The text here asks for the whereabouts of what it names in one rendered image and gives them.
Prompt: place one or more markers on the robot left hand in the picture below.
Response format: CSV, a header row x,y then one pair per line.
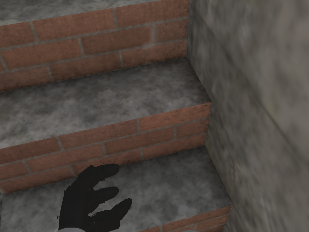
x,y
80,199

